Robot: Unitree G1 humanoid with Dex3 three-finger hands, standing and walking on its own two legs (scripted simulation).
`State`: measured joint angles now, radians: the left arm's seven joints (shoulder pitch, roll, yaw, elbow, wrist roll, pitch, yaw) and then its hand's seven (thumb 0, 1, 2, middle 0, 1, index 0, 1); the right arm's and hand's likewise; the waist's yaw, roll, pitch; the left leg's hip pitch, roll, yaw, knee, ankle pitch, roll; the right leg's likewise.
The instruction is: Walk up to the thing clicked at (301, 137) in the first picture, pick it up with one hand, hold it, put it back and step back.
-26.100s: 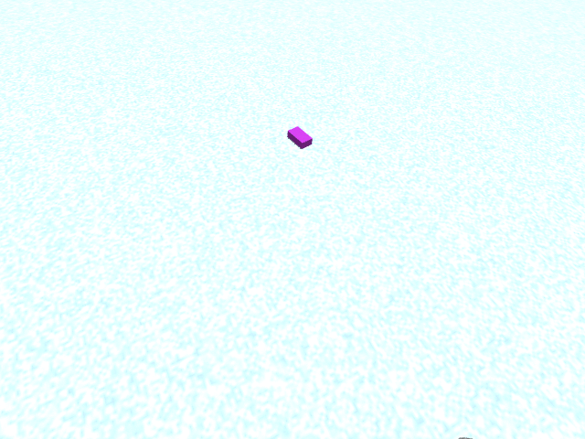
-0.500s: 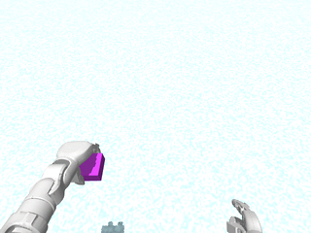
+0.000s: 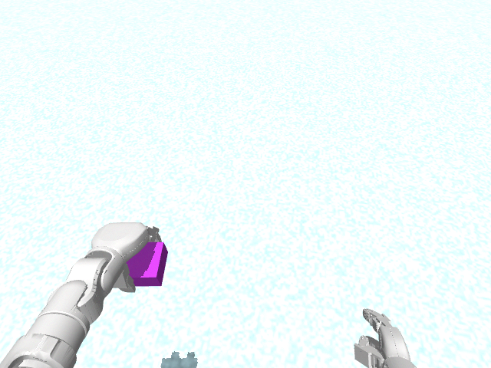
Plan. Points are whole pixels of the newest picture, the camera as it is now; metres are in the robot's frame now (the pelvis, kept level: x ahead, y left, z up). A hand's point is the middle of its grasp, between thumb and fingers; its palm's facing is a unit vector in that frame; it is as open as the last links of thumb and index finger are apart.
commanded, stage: hold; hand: left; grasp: from above
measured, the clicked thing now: (129, 263) +0.30 +0.23 -0.06
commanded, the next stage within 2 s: crouch in 0.30 s
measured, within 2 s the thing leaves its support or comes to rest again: neither
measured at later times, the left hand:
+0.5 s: hand (125, 257) +0.30 +0.22 -0.03, palm faces -0.45 -0.04 -0.89, open 9.9 cm
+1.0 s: hand (149, 278) +0.34 +0.24 -0.22, palm faces -0.41 +0.07 -0.91, open 9.9 cm
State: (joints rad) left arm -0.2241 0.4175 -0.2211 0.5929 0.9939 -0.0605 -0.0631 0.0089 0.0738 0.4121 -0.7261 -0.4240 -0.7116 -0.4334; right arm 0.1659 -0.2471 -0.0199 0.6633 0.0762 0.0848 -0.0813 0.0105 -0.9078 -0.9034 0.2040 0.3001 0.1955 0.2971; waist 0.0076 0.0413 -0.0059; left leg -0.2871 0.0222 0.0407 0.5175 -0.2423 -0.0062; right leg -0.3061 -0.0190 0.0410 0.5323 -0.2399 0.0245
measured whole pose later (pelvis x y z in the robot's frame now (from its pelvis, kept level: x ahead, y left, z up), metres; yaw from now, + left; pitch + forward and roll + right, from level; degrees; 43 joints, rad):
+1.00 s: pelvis -0.03 +0.01 -0.12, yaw +1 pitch +22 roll -2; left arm -0.59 0.41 -0.15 1.15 1.21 -0.12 0.34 0.01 0.05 0.42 -0.75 -0.41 -0.73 -0.42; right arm 0.22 -0.27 -0.09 0.70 -0.01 0.06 -0.03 0.01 -0.91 -0.90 0.20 0.30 0.20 0.30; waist -0.09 0.02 -0.16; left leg -1.17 0.03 -0.02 1.28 -0.50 0.00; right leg -1.14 -0.01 0.00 1.24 -0.49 0.03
